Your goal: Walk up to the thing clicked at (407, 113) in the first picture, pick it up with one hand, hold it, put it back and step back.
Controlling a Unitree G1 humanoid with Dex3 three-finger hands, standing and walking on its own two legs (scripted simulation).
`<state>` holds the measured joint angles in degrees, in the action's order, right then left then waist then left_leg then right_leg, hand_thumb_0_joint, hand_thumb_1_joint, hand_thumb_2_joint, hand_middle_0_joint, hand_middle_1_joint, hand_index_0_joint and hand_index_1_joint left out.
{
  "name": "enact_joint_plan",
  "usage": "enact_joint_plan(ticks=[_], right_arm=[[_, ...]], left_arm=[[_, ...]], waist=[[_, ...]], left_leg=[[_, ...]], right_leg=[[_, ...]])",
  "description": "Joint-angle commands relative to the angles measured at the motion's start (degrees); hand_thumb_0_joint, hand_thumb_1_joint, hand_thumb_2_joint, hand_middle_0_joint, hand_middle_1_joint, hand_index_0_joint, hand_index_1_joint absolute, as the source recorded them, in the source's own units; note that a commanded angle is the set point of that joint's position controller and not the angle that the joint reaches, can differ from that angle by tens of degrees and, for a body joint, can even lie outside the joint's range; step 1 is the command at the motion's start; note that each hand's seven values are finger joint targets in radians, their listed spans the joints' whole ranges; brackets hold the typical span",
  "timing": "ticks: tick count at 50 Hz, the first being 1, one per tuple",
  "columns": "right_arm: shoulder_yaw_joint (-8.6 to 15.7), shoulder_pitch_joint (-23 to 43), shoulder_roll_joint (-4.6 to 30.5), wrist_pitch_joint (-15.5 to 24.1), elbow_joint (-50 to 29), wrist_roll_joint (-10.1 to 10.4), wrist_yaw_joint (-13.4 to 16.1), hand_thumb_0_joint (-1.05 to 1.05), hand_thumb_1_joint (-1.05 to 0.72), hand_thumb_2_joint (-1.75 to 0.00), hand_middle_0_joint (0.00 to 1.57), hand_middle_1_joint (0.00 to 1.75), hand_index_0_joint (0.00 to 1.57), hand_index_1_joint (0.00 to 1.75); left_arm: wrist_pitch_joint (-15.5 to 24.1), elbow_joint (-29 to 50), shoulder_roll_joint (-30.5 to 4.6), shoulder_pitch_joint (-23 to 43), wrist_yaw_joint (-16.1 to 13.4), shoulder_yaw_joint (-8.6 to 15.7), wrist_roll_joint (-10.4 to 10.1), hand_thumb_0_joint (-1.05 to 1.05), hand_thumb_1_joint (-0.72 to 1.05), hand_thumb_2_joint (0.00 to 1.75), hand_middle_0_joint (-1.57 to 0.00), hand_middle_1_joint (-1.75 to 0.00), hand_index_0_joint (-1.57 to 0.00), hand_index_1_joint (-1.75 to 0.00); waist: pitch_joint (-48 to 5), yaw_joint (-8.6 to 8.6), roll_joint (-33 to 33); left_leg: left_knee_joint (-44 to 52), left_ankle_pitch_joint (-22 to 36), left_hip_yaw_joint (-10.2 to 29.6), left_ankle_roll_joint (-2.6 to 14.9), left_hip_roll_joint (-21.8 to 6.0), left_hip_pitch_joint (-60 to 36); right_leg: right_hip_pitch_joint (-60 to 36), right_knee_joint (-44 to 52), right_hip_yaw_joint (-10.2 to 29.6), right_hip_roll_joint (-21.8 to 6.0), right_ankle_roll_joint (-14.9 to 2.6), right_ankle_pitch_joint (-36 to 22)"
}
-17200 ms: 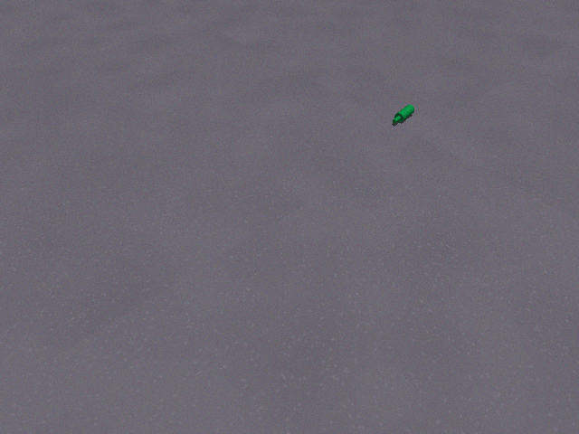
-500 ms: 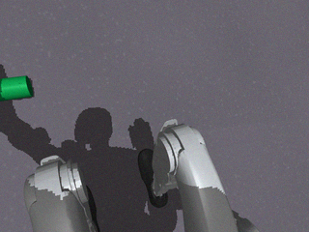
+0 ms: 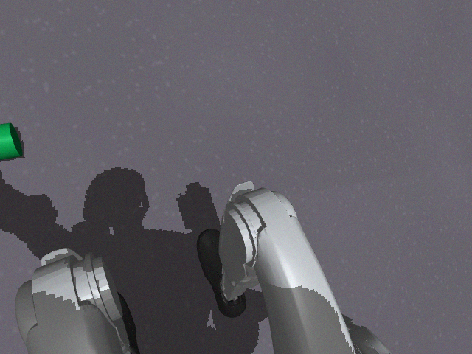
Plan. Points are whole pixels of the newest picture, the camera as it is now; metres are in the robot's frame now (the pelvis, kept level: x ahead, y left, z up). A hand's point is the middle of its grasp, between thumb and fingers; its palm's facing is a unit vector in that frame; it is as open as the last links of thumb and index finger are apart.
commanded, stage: rest palm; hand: left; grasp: from above
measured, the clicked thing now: out of the picture +0.52 +0.32 -0.29
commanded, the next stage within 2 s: close in 1.18 s
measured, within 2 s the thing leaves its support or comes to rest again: neither
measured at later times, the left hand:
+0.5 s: hand out of the picture +0.51 +0.30 -0.24, palm faces -0.44 -0.07 -0.90, open 14.2 cm
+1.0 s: hand out of the picture +0.50 +0.30 -0.25, palm faces -0.43 -0.07 -0.90, open 13.7 cm
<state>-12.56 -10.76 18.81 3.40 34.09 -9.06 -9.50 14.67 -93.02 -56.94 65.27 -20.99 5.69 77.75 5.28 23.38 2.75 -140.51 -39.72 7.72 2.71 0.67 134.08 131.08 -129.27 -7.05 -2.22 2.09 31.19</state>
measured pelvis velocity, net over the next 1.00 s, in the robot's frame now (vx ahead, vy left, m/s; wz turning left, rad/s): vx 0.00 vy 0.00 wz -0.06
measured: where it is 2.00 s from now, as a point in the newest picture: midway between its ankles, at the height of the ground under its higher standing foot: (178, 320)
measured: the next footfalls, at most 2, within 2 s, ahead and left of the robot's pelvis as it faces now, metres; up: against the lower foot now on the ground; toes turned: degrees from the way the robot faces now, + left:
none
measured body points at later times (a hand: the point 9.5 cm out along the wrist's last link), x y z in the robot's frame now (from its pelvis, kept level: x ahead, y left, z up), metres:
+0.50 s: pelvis +0.01 +0.00 -0.01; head +0.30 +0.10 +0.31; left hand +0.53 +0.30 -0.19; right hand +0.03 -0.27 -0.06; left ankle +0.07 +0.11 -0.29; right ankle +0.14 -0.12 -0.29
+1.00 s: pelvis +0.00 +0.00 -0.01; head +0.29 +0.12 +0.31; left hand +0.52 +0.30 -0.20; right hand +0.02 -0.26 -0.05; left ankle +0.07 +0.11 -0.29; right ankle +0.14 -0.12 -0.29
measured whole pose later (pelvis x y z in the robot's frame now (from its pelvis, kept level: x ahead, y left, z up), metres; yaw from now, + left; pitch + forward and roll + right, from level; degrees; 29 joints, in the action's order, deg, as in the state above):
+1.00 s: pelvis +0.00 +0.00 -0.01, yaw -3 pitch +29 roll -15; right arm -16.8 -9.8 21.5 9.4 33.3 -13.0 -11.8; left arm 17.1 -96.2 -63.2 64.3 -31.2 6.1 80.7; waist 9.2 25.5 7.9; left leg -145.3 -42.0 11.5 2.3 0.1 133.9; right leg 130.2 -131.2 -10.1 -0.9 2.6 31.3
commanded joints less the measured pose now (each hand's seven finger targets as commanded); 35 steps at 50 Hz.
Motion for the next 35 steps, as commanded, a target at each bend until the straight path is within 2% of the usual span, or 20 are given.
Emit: enact_joint_plan(ticks=[1, 2, 3, 5, 6, 7, 12, 14, 15, 18, 19, 20, 21, 22, 23, 25, 26, 29, 34, 35], right_arm=[[5.0, -13.1, 19.2, 0.4, -0.6, -1.2, 1.5, 0.0, -0.89, -0.9, 0.2, 0.3, 0.2, 0.3], [4.9, -13.1, 19.3, 0.3, -0.2, -1.3, 1.6, 0.0, -0.89, -0.9, 0.2, 0.3, 0.2, 0.3], [4.9, -13.3, 19.6, 0.4, -0.9, -1.7, 1.7, 0.0, -0.89, -0.9, 0.2, 0.3, 0.2, 0.3], [4.6, -11.8, 19.6, 1.0, -1.8, -2.1, 1.8, 0.0, -0.9, -0.9, 0.2, 0.3, 0.2, 0.3], [4.7, -12.1, 19.4, 1.2, -0.9, -2.6, 1.8, 0.0, -0.89, -0.9, 0.2, 0.3, 0.2, 0.3], [4.5, -12.6, 19.3, 1.3, -0.3, -2.5, 1.9, 0.0, -0.89, -0.9, 0.2, 0.3, 0.2, 0.3], [3.4, -12.2, 18.6, 2.9, 0.7, -3.0, 1.4, 0.0, -0.89, -0.9, 0.2, 0.3, 0.2, 0.3], [3.4, -12.5, 19.0, 3.6, 1.6, -3.1, 1.0, 0.0, -0.89, -0.9, 0.2, 0.3, 0.2, 0.3], [3.3, -13.0, 18.3, 4.0, 2.2, -3.0, 0.7, 0.0, -0.89, -0.9, 0.2, 0.3, 0.2, 0.3], [4.0, -12.3, 20.6, 5.0, 1.0, -2.8, 0.0, 0.0, -0.89, -0.9, 0.2, 0.3, 0.2, 0.3], [3.9, -12.4, 20.3, 5.1, 1.2, -2.5, -0.2, 0.0, -0.89, -0.9, 0.2, 0.3, 0.2, 0.3], [4.0, -12.0, 20.6, 5.4, 0.4, -2.6, -0.5, 0.0, -0.89, -0.9, 0.2, 0.3, 0.2, 0.3], [4.0, -13.3, 20.7, 5.1, 1.6, -2.8, -0.6, 0.0, -0.89, -0.9, 0.2, 0.3, 0.2, 0.3], [4.1, -12.7, 20.7, 5.0, 1.0, -2.5, -0.6, 0.0, -0.89, -0.9, 0.2, 0.3, 0.2, 0.3], [3.8, -13.5, 20.9, 5.0, 0.5, -2.5, -0.8, 0.0, -0.89, -0.9, 0.2, 0.3, 0.2, 0.3], [4.0, -13.4, 21.4, 4.6, 0.1, -2.6, -0.7, 0.0, -0.9, -0.9, 0.2, 0.3, 0.2, 0.3], [4.0, -13.3, 21.4, 4.7, -0.3, -2.6, -0.9, 0.0, -0.89, -0.9, 0.2, 0.3, 0.2, 0.3], [3.3, -12.8, 21.5, 4.2, -1.1, -2.7, -0.7, 0.0, -0.9, -0.9, 0.2, 0.3, 0.2, 0.3], [2.5, -12.8, 21.6, 3.7, -1.1, -3.7, -0.4, 0.0, -0.9, -0.9, 0.2, 0.3, 0.2, 0.3], [2.4, -12.3, 21.5, 3.6, -0.7, -3.7, -0.3, 0.0, -0.9, -0.9, 0.2, 0.3, 0.2, 0.3]], left_arm=[[3.5, 11.0, -15.8, 16.9, -1.9, 2.4, -0.7, 0.0, -0.53, 1.01, -0.06, -0.97, -0.05, -0.98], [4.4, 11.9, -18.0, 17.7, -2.7, 3.1, -0.4, 0.0, -0.55, 1.01, -0.06, -0.97, -0.05, -0.99], [5.0, 11.7, -17.8, 16.6, -3.0, 2.9, 0.3, 0.0, -0.53, 1.0, -0.06, -0.98, -0.05, -0.98], [6.0, 13.5, -16.7, 17.7, -4.2, 1.5, 0.1, 0.0, -0.55, 1.01, -0.06, -0.95, -0.04, -0.97], [6.3, 13.3, -18.6, 17.6, -5.2, 2.7, 0.5, 0.0, -0.56, 1.02, -0.06, -0.94, -0.04, -0.97], [6.5, 14.1, -17.8, 18.8, -6.0, 1.4, 0.6, 0.0, -0.57, 1.03, -0.07, -0.93, -0.04, -0.96], [4.2, 10.3, -19.0, 16.9, -10.2, 2.0, 2.3, 0.0, -0.56, 1.03, -0.08, -0.9, -0.05, -0.94], [2.7, 7.4, -16.8, 16.0, -11.1, 1.0, 2.3, 0.0, -0.56, 1.05, -0.09, -0.88, -0.05, -0.93], [1.8, 6.1, -15.3, 15.3, -11.1, 0.2, 2.4, 0.0, -0.55, 1.03, -0.09, -0.9, -0.06, -0.93], [-0.2, 3.9, -17.5, 13.5, -11.0, 2.5, 1.6, 0.0, -0.53, 1.02, -0.1, -0.89, -0.06, -0.92], [-0.9, 4.1, -17.2, 12.1, -10.6, 2.6, 1.0, 0.0, -0.54, 1.02, -0.09, -0.9, -0.05, -0.93], [-1.3, 3.9, -15.1, 12.8, -10.0, 1.2, 0.9, 0.0, -0.53, 1.0, -0.08, -0.91, -0.06, -0.93], [-1.7, 3.3, -18.0, 11.3, -9.8, 4.1, 0.5, 0.0, -0.51, 0.99, -0.07, -0.92, -0.06, -0.93], [-2.0, 3.3, -17.8, 9.9, -9.2, 3.7, 0.1, 0.0, -0.52, 0.98, -0.08, -0.92, -0.06, -0.94], [-1.9, 4.1, -17.8, 10.7, -8.4, 4.4, -0.6, 0.0, -0.52, 0.98, -0.07, -0.94, -0.06, -0.95], [-1.4, 5.1, -18.5, 11.2, -7.3, 5.1, -1.5, 0.0, -0.51, 0.98, -0.08, -0.95, -0.07, -0.96], [-1.1, 6.2, -17.5, 11.9, -6.4, 4.2, -1.7, 0.0, -0.51, 0.98, -0.07, -0.96, -0.06, -0.97], [0.9, 8.6, -19.0, 13.6, -5.4, 4.0, -2.0, 0.0, -0.51, 0.98, -0.08, -0.96, -0.07, -0.97], [4.2, 11.1, -19.7, 14.0, -5.8, 3.2, -0.7, 0.0, -0.53, 1.01, -0.07, -0.96, -0.05, -0.98], [4.8, 11.4, -20.5, 14.2, -6.4, 3.4, -0.7, 0.0, -0.53, 1.04, -0.08, -0.96, -0.06, -0.99]], waist=[[-36.8, 2.8, -22.1], [-38.3, 2.01, -23.7], [-38.2, 2.74, -24.2], [-38.4, 2.31, -27.0], [-38.7, 2.36, -28.5], [-39.1, 2.38, -30.0], [-38.3, 2.26, -30.0], [-35.1, 2.75, -28.9], [-34.2, 3.17, -29.9], [-31.5, 3.35, -27.8], [-32.8, 2.68, -28.5], [-32.1, 3.41, -28.7], [-32.9, 3.38, -27.0], [-33.4, 2.4, -26.3], [-32.8, 3.57, -25.7], [-34.1, 3.44, -25.7], [-33.2, 3.95, -25.6], [-33.5, 4.39, -25.0], [-33.2, 4.57, -27.4], [-33.4, 3.68, -28.3]], left_leg=[[14.4, 11.2, -2.0, -1.24, 0.4, -28.2], [14.0, 10.4, -2.1, -1.44, 0.2, -28.7], [13.7, 10.8, -2.3, -1.63, 0.3, -29.7], [13.8, 9.6, -1.9, -2.28, 0.0, -31.7], [14.1, 8.6, -1.7, -2.27, -0.3, -32.3], [14.6, 9.8, -1.3, -2.61, -0.4, -33.7], [12.5, 12.2, -2.3, -1.81, -0.6, -31.7], [12.6, 13.5, -1.7, -2.0, -0.7, -30.2], [12.8, 13.9, -2.0, -1.96, -0.7, -30.4], [13.0, 14.0, -0.5, -2.28, -1.0, -29.2], [13.6, 15.3, -0.7, -2.21, -1.0, -29.6], [13.4, 15.5, -0.5, -2.48, -1.0, -29.3], [12.9, 17.2, -0.1, -2.44, -1.2, -29.1], [12.6, 16.7, -1.0, -2.03, -0.8, -27.5], [12.2, 17.5, -0.5, -2.23, -0.9, -28.0], [12.5, 16.3, -0.3, -2.21, -0.9, -27.4], [12.3, 14.9, -0.2, -2.09, -0.9, -27.8], [11.5, 12.5, -0.3, -1.86, -0.9, -26.8], [10.9, 12.5, 0.1, -2.66, -1.1, -30.8], [11.2, 12.8, 0.4, -2.92, -1.2, -31.1]], right_leg=[[-22.8, 9.8, -4.1, 2.5, -3.84, -6.0], [-23.4, 10.0, -4.1, 2.7, -4.04, -5.4], [-23.2, 9.6, -4.0, 2.6, -3.91, -5.9], [-21.2, 9.2, -4.3, 2.6, -4.22, -4.7], [-21.2, 8.9, -4.6, 2.9, -4.09, -4.2], [-20.9, 8.8, -4.8, 2.8, -4.1, -5.2], [-22.1, 7.6, -4.9, 3.8, -3.49, -8.8], [-19.8, 7.1, -5.4, 3.7, -3.7, -9.5], [-19.8, 7.0, -5.4, 3.8, -3.57, -10.0], [-17.5, 6.5, -6.2, 3.3, -3.59, -9.7], [-19.4, 6.8, -6.0, 3.5, -3.55, -10.7], [-18.7, 6.6, -6.0, 3.2, -3.75, -10.7], [-20.4, 6.8, -6.2, 3.1, -3.52, -12.0], [-22.4, 7.2, -5.9, 3.4, -3.66, -11.9], [-21.7, 7.2, -5.9, 2.9, -3.63, -12.1], [-23.5, 7.6, -6.1, 3.0, -3.84, -11.2], [-22.5, 7.5, -5.9, 3.0, -3.85, -9.9], [-24.0, 8.3, -6.0, 3.3, -3.9, -8.0], [-22.5, 8.1, -6.4, 3.3, -3.96, -7.4], [-22.0, 7.9, -6.7, 3.5, -4.14, -7.1]])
